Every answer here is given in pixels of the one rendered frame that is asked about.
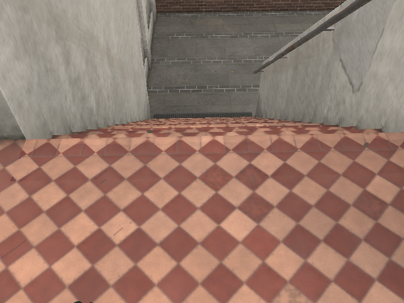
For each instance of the stairs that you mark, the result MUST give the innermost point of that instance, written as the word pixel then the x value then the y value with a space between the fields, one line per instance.
pixel 211 126

